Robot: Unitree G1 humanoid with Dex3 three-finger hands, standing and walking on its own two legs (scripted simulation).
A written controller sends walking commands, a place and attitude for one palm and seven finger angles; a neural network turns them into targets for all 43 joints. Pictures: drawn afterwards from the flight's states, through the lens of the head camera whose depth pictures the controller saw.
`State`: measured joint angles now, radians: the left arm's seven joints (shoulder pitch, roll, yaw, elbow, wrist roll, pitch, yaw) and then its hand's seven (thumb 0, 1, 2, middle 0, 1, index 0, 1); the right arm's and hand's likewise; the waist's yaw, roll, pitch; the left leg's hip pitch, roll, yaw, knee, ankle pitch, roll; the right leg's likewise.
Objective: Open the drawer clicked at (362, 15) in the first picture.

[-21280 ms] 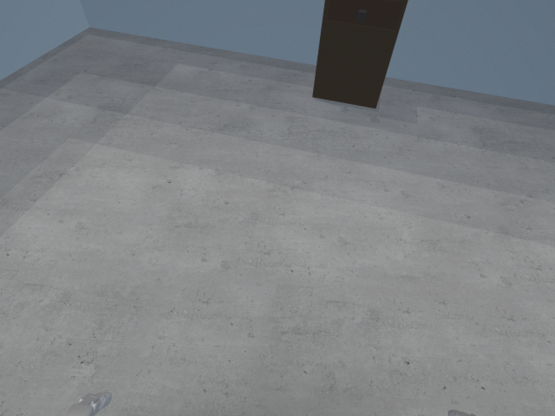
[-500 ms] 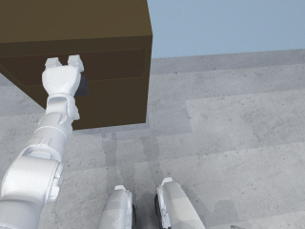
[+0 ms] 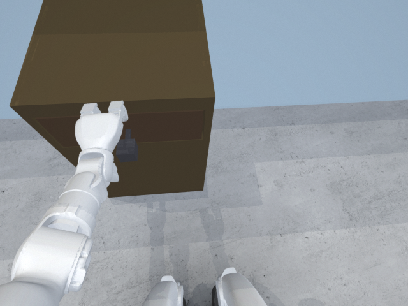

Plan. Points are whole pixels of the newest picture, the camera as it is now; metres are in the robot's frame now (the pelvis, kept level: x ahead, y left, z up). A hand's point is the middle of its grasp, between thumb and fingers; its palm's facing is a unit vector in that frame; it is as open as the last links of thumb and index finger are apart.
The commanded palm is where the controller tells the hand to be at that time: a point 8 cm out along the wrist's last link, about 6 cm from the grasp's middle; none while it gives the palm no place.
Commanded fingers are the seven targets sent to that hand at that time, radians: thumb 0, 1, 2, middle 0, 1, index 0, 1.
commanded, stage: lift the fingers back up to retry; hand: left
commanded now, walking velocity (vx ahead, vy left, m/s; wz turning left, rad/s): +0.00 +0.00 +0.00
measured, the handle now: (127, 143) +0.50 +0.17 -0.12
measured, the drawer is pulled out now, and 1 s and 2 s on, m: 0.00 0.00 0.00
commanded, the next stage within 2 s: re-aim the fingers above the handle in 0.06 s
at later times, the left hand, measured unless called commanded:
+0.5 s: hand (110, 145) +0.46 +0.19 -0.05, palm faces -0.05 -0.05 -1.00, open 13.8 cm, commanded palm +0.44 +0.18 +0.01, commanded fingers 0.00 -0.50 0.30 -0.30 -1.20 -0.30 -1.20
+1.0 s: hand (111, 146) +0.45 +0.19 -0.05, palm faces -0.05 -0.04 -1.00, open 13.8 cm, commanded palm +0.43 +0.18 +0.01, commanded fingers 0.00 -0.50 0.30 -0.30 -1.20 -0.30 -1.20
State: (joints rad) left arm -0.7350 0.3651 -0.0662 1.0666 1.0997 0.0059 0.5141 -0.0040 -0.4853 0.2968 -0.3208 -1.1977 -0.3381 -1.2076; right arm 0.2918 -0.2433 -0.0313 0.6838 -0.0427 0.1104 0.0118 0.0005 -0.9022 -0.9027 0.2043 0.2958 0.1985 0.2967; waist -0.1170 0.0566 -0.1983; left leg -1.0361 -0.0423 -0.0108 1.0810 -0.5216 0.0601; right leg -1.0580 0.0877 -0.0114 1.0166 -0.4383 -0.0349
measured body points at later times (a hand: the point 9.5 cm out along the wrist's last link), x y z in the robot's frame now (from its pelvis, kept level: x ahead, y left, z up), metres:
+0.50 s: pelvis +0.00 +0.00 +0.00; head +0.13 +0.01 +0.43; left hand +0.45 +0.19 +0.01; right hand +0.04 -0.26 -0.14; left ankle -0.02 +0.08 -0.66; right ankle +0.01 -0.10 -0.66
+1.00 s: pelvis -0.01 +0.00 -0.01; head +0.12 +0.00 +0.42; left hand +0.45 +0.19 +0.01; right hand +0.02 -0.27 -0.14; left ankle -0.02 +0.08 -0.66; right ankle +0.01 -0.10 -0.66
